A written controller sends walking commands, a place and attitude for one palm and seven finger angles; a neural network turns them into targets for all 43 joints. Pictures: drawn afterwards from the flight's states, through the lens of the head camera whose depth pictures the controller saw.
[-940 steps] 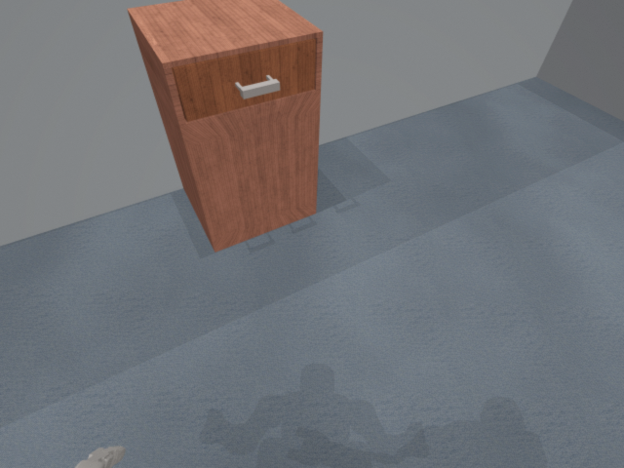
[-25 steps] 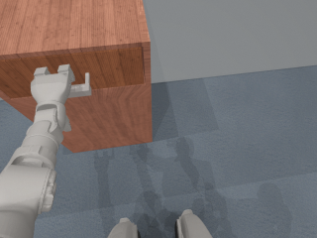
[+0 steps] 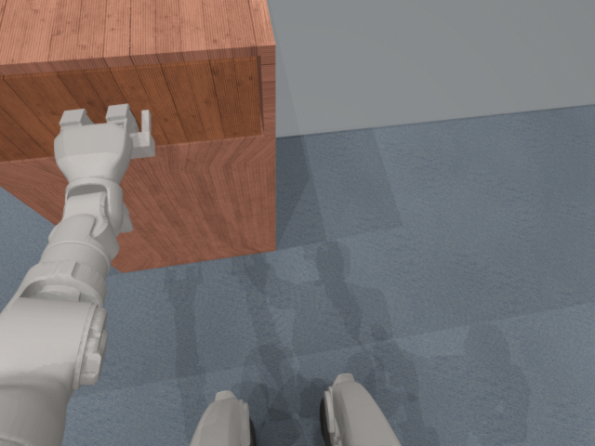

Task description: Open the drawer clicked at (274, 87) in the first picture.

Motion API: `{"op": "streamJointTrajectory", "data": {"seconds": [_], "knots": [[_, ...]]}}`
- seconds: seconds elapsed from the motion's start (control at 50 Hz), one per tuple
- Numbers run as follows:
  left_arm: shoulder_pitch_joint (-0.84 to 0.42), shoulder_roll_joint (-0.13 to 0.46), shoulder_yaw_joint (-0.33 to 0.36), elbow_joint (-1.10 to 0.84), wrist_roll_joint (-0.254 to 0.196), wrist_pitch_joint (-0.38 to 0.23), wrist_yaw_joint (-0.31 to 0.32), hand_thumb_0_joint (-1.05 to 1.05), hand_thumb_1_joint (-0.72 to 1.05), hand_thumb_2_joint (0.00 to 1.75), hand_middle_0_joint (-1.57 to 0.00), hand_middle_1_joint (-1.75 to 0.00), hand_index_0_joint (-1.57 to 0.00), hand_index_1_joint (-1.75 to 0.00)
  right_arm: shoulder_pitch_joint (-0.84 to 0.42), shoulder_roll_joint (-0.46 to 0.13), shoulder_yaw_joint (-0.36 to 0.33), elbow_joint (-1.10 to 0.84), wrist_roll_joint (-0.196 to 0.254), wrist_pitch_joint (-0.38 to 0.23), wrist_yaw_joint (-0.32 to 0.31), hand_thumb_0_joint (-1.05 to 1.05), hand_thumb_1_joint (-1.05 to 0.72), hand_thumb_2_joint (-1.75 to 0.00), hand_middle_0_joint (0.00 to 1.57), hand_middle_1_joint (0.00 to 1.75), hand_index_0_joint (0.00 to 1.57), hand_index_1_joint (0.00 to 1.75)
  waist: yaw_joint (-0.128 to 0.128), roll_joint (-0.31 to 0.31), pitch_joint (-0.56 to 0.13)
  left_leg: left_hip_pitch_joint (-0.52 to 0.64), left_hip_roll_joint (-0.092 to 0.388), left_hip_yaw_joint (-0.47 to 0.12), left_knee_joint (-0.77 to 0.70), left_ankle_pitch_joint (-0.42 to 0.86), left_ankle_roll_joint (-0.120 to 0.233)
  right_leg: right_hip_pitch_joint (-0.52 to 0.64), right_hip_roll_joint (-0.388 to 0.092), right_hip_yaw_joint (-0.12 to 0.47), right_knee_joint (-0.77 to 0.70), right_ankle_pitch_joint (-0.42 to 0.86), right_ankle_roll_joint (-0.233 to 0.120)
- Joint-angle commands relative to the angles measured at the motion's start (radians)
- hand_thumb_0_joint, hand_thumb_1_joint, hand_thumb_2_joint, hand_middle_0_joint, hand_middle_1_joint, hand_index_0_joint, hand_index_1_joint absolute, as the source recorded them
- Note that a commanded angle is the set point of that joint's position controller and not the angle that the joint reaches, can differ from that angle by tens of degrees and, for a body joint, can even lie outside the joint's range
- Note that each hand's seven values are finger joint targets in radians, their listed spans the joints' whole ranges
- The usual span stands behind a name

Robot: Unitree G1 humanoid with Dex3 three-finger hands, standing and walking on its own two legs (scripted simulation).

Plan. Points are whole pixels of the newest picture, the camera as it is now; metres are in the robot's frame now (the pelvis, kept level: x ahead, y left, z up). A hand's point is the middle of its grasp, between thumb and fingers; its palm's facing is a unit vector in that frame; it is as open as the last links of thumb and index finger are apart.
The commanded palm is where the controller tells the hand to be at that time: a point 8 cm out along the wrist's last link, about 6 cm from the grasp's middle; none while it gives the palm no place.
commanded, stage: lower the fingers behind the handle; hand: left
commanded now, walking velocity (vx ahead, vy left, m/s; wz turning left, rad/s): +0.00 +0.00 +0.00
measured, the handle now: (109, 134) +0.55 +0.23 +0.00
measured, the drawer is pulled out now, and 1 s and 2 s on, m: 0.00 0.00 0.04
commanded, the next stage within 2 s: close the thumb around the handle in 0.46 s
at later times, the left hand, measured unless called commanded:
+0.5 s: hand (117, 172) +0.50 +0.22 -0.02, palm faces -0.03 +0.00 -1.00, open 13.9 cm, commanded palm +0.48 +0.21 +0.03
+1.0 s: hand (117, 174) +0.50 +0.22 -0.02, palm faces -0.03 -0.01 -1.00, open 8.7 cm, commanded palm +0.48 +0.22 +0.03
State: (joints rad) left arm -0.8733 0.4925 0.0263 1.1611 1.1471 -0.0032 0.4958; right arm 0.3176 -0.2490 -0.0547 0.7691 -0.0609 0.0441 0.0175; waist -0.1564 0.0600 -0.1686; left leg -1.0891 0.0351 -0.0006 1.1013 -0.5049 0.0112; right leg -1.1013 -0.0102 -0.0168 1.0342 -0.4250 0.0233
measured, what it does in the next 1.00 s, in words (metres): stands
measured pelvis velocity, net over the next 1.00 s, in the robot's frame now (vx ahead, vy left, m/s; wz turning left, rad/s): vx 0.00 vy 0.00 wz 0.00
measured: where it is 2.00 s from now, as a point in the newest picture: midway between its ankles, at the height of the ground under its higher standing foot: outside the picture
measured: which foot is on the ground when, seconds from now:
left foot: down 0.00-1.00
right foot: down 0.00-1.00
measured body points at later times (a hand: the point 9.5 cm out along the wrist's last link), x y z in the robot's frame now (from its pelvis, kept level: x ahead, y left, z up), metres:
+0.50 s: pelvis +0.00 -0.01 -0.01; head +0.15 -0.01 +0.42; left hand +0.50 +0.22 +0.03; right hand -0.01 -0.28 -0.13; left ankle -0.01 +0.11 -0.65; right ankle +0.02 -0.14 -0.65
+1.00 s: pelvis +0.00 +0.00 +0.00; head +0.14 +0.00 +0.42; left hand +0.49 +0.22 +0.04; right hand +0.00 -0.28 -0.13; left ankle -0.01 +0.11 -0.65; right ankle +0.02 -0.14 -0.65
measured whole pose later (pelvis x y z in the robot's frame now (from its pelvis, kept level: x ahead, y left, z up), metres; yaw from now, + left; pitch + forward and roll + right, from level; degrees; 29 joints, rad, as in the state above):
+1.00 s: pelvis +0.00 +0.00 +0.00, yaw +0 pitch +28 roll -2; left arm -0.85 0.49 0.02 1.14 1.13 -0.04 0.47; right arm 0.32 -0.26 -0.05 0.76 -0.05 0.03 0.01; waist -0.15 0.06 -0.17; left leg -1.09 0.04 0.00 1.11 -0.51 0.01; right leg -1.10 -0.01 -0.01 1.05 -0.43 0.02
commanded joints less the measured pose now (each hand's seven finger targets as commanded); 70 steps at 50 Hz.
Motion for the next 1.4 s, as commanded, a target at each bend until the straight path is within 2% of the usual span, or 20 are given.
{"op": "streamJointTrajectory", "data": {"seconds": [0.0, 0.02, 0.06, 0.12, 0.22, 0.28, 0.42, 0.48, 0.54, 0.58, 0.68, 0.8, 0.86, 0.92, 1.02, 1.04, 1.12, 1.22, 1.34, 1.38], "knots": [[-0.454, 0.215, 0.000, -0.152, -0.020, 0.040, -0.005, 0.00, -0.50, 0.30, -0.30, -1.20, -0.30, -1.20, 0.201, -0.187, -0.055, -0.024, 0.002, -0.015, -0.015, 0.00, -0.90, -0.90, 0.20, 0.30, 0.20, 0.30, -0.043, 0.066, -0.531, 0.399, -0.031, -0.022, -0.110, 0.469, 0.020, 0.272, 0.056, -0.035, -0.109, 0.333, -0.046], [-0.428, 0.249, 0.021, -0.128, -0.026, 0.041, -0.021, 0.00, -0.50, 0.30, -0.30, -1.20, -0.30, -1.20, 0.201, -0.191, -0.049, -0.020, 0.004, -0.013, -0.019, 0.00, -0.90, -0.90, 0.20, 0.30, 0.20, 0.30, -0.032, 0.044, -0.512, 0.375, -0.034, -0.021, -0.114, 0.449, 0.022, 0.285, 0.057, -0.034, -0.107, 0.329, -0.047], [-0.429, 0.241, 0.002, -0.101, -0.033, 0.035, -0.050, 0.00, -0.50, 0.30, -0.30, -1.20, -0.30, -1.20, 0.197, -0.187, -0.040, -0.027, 0.008, -0.016, -0.026, 0.00, -0.90, -0.90, 0.20, 0.30, 0.20, 0.30, -0.045, 0.021, -0.453, 0.318, -0.037, -0.013, -0.120, 0.385, 0.030, 0.288, 0.054, -0.029, -0.116, 0.304, -0.043], [-0.415, 0.292, 0.033, -0.128, -0.026, -0.006, -0.074, 0.00, -0.50, 0.30, -0.30, -1.20, -0.30, -1.20, 0.194, -0.188, -0.035, -0.035, 0.006, -0.022, -0.034, 0.00, -0.90, -0.90, 0.20, 0.30, 0.20, 0.30, -0.024, 0.037, -0.477, 0.297, -0.041, -0.008, -0.110, 0.364, 0.034, 0.296, 0.052, -0.021, -0.104, 0.296, -0.046], [-0.349, 0.254, 0.034, -0.175, -0.024, -0.074, -0.077, 0.00, -0.50, 0.30, -0.30, -1.20, -0.30, -1.20, 0.199, -0.176, -0.042, -0.054, 0.002, -0.033, -0.036, 0.00, -0.90, -0.90, 0.20, 0.30, 0.20, 0.30, -0.008, 0.057, -0.498, 0.313, -0.037, -0.008, -0.086, 0.422, 0.030, 0.277, 0.054, -0.022, -0.080, 0.334, -0.049], [-0.372, 0.275, 0.058, -0.207, -0.020, -0.091, -0.050, 0.00, -0.50, 0.30, -0.30, -1.20, -0.30, -1.20, 0.200, -0.175, -0.047, -0.051, 0.000, -0.035, -0.033, 0.00, -0.90, -0.90, 0.20, 0.30, 0.20, 0.30, -0.005, 0.048, -0.514, 0.295, -0.038, -0.008, -0.076, 0.427, 0.030, 0.286, 0.053, -0.020, -0.067, 0.343, -0.049], [-0.407, 0.260, 0.046, -0.191, -0.011, -0.032, 0.011, 0.00, -0.50, 0.30, -0.30, -1.20, -0.30, -1.20, 0.205, -0.184, -0.054, -0.035, 0.005, -0.033, -0.020, 0.00, -0.90, -0.90, 0.20, 0.30, 0.20, 0.30, -0.015, 0.074, -0.516, 0.324, -0.035, -0.014, -0.084, 0.430, 0.023, 0.257, 0.053, -0.028, -0.075, 0.322, -0.048], [-0.414, 0.264, 0.050, -0.189, -0.024, -0.004, 0.005, 0.00, -0.50, 0.30, -0.30, -1.20, -0.30, -1.20, 0.206, -0.186, -0.053, -0.033, 0.004, -0.029, -0.019, 0.00, -0.90, -0.90, 0.20, 0.30, 0.20, 0.30, -0.017, 0.060, -0.554, 0.353, -0.037, -0.014, -0.088, 0.461, 0.024, 0.294, 0.055, -0.027, -0.080, 0.357, -0.047], [-0.398, 0.261, 0.031, -0.164, -0.024, 0.015, -0.016, 0.00, -0.50, 0.30, -0.30, -1.20, -0.30, -1.20, 0.196, -0.184, -0.048, -0.037, 0.009, -0.023, -0.023, 0.00, -0.90, -0.90, 0.20, 0.30, 0.20, 0.30, -0.017, 0.059, -0.525, 0.336, -0.042, -0.004, -0.101, 0.427, 0.026, 0.312, 0.052, -0.023, -0.100, 0.346, -0.044], [-0.421, 0.243, 0.015, -0.164, -0.023, 0.013, -0.029, 0.00, -0.39, 0.35, -0.31, -1.21, -0.31, -1.21, 0.198, -0.181, -0.047, -0.034, 0.010, -0.025, -0.026, 0.00, -0.90, -0.90, 0.20, 0.30, 0.20, 0.30, -0.029, 0.056, -0.503, 0.347, -0.039, -0.008, -0.108, 0.421, 0.027, 0.298, 0.054, -0.025, -0.107, 0.337, -0.045], [-0.369, 0.269, 0.044, -0.183, -0.034, -0.027, -0.054, 0.00, -0.11, 0.47, -0.33, -1.24, -0.33, -1.24, 0.192, -0.179, -0.042, -0.042, 0.007, -0.027, -0.034, 0.00, -0.90, -0.90, 0.20, 0.30, 0.20, 0.30, -0.010, 0.037, -0.502, 0.328, -0.041, -0.003, -0.106, 0.432, 0.030, 0.332, 0.052, -0.017, -0.101, 0.367, -0.045], [-0.339, 0.219, 0.027, -0.202, -0.016, -0.063, -0.021, 0.00, 0.23, 0.61, -0.35, -1.28, -0.35, -1.28, 0.186, -0.172, -0.051, -0.046, 0.003, -0.032, -0.028, 0.00, -0.90, -0.90, 0.20, 0.30, 0.20, 0.30, -0.006, 0.052, -0.472, 0.335, -0.035, -0.005, -0.099, 0.443, 0.025, 0.280, 0.053, -0.026, -0.091, 0.345, -0.048], [-0.342, 0.257, 0.059, -0.212, -0.017, -0.057, 0.001, 0.00, 0.40, 0.68, -0.36, -1.30, -0.36, -1.30, 0.187, -0.177, -0.051, -0.043, 0.002, -0.031, -0.023, 0.00, -0.90, -0.90, 0.20, 0.30, 0.20, 0.30, 0.007, 0.054, -0.498, 0.324, -0.039, -0.003, -0.098, 0.433, 0.024, 0.300, 0.053, -0.022, -0.087, 0.344, -0.049], [-0.369, 0.228, 0.035, -0.183, -0.016, -0.034, 0.012, 0.00, 0.56, 0.76, -0.38, -1.31, -0.38, -1.31, 0.188, -0.179, -0.054, -0.036, 0.004, -0.031, -0.020, 0.00, -0.90, -0.90, 0.20, 0.30, 0.20, 0.30, -0.013, 0.048, -0.469, 0.324, -0.036, -0.008, -0.102, 0.417, 0.023, 0.270, 0.053, -0.027, -0.092, 0.320, -0.048], [-0.381, 0.310, 0.073, -0.153, -0.025, 0.004, 0.002, 0.00, 0.84, 0.88, -0.40, -1.34, -0.40, -1.34, 0.186, -0.189, -0.043, -0.034, 0.007, -0.022, -0.023, 0.00, -0.90, -0.90, 0.20, 0.30, 0.20, 0.30, -0.003, 0.040, -0.499, 0.305, -0.043, 0.001, -0.105, 0.407, 0.028, 0.323, 0.050, -0.019, -0.093, 0.339, -0.044], [-0.386, 0.288, 0.051, -0.161, -0.024, 0.004, -0.006, 0.00, 0.90, 0.90, -0.40, -1.35, -0.40, -1.35, 0.185, -0.185, -0.043, -0.041, 0.007, -0.023, -0.025, 0.00, -0.90, -0.90, 0.20, 0.30, 0.20, 0.30, -0.008, 0.050, -0.508, 0.311, -0.045, 0.001, -0.106, 0.415, 0.028, 0.326, 0.050, -0.019, -0.094, 0.349, -0.044], [-0.377, 0.252, 0.026, -0.170, -0.030, -0.007, -0.037, 0.00, 0.90, 0.90, -0.40, -1.35, -0.40, -1.35, 0.190, -0.183, -0.046, -0.043, 0.010, -0.024, -0.027, 0.00, -0.90, -0.90, 0.20, 0.30, 0.20, 0.30, -0.015, 0.053, -0.505, 0.341, -0.038, -0.004, -0.106, 0.429, 0.027, 0.309, 0.053, -0.023, -0.100, 0.348, -0.044], [-0.343, 0.294, 0.055, -0.175, -0.044, -0.042, -0.063, 0.00, 0.90, 0.90, -0.40, -1.35, -0.40, -1.35, 0.185, -0.185, -0.040, -0.052, 0.011, -0.023, -0.036, 0.00, -0.90, -0.90, 0.20, 0.30, 0.20, 0.30, -0.004, 0.028, -0.493, 0.299, -0.041, 0.000, -0.104, 0.398, 0.031, 0.331, 0.051, -0.015, -0.095, 0.342, -0.043], [-0.357, 0.270, 0.040, -0.162, -0.023, -0.054, -0.041, 0.00, 0.90, 0.90, -0.40, -1.35, -0.40, -1.35, 0.189, -0.186, -0.043, -0.048, 0.009, -0.030, -0.036, 0.00, -0.90, -0.90, 0.20, 0.30, 0.20, 0.30, -0.011, 0.049, -0.451, 0.301, -0.036, -0.009, -0.100, 0.391, 0.027, 0.257, 0.054, -0.026, -0.088, 0.295, -0.047], [-0.335, 0.264, 0.050, -0.174, -0.025, -0.053, -0.036, 0.00, 0.90, 0.90, -0.40, -1.35, -0.40, -1.35, 0.191, -0.185, -0.048, -0.047, 0.007, -0.030, -0.032, 0.00, -0.90, -0.90, 0.20, 0.30, 0.20, 0.30, -0.001, 0.048, -0.487, 0.329, -0.035, -0.010, -0.097, 0.425, 0.024, 0.269, 0.055, -0.028, -0.081, 0.318, -0.049]]}}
